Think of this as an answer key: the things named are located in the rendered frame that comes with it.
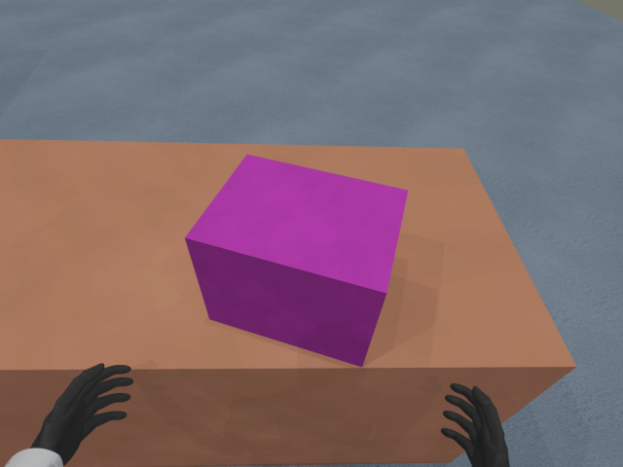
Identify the pedestal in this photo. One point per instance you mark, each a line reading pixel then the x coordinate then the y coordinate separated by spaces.
pixel 95 268

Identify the robot right hand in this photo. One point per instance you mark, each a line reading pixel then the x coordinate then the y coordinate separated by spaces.
pixel 486 447

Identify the left robot forearm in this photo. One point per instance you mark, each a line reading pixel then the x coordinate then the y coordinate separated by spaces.
pixel 35 458

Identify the robot left hand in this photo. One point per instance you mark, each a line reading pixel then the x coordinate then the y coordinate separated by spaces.
pixel 73 417

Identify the carton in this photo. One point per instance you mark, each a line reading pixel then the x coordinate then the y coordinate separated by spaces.
pixel 298 255

